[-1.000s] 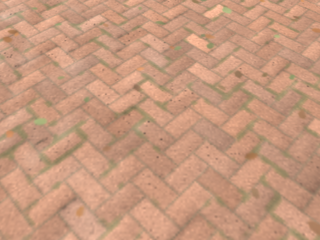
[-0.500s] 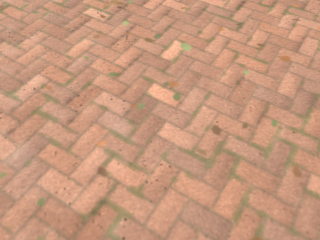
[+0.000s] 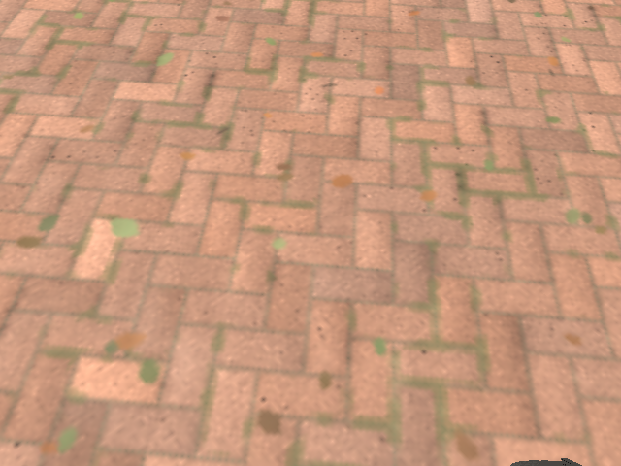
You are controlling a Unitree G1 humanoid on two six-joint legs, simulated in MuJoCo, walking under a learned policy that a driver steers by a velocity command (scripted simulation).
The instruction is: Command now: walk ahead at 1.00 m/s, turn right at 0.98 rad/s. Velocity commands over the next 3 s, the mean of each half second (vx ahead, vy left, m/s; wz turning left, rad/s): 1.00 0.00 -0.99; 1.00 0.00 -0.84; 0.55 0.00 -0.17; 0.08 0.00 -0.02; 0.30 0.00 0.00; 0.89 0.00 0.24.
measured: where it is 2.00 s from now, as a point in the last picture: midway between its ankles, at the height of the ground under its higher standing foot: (554, 222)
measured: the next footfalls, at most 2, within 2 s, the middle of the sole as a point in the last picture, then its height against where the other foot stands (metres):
left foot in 0.24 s outside the picture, level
right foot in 0.70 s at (412, 353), level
